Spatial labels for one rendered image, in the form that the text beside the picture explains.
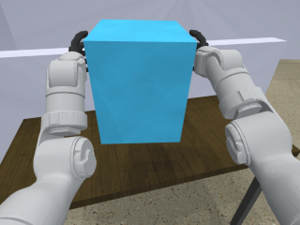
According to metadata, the left robot upper arm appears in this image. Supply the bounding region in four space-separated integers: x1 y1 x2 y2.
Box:
0 136 97 225

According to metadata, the carton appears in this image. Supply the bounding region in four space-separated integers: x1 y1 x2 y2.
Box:
83 19 198 144

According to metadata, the table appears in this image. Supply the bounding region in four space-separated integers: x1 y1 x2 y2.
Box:
0 95 300 225

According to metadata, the right robot hand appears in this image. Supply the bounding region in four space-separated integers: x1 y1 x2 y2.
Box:
189 29 209 71

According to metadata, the robot left forearm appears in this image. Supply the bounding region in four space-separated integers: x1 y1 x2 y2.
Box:
33 52 88 175

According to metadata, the right robot upper arm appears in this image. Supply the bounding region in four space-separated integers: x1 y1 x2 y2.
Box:
225 111 300 225

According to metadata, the robot right forearm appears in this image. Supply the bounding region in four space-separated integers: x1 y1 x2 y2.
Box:
194 46 293 150

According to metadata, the left robot hand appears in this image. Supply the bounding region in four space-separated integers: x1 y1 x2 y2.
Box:
68 30 89 72

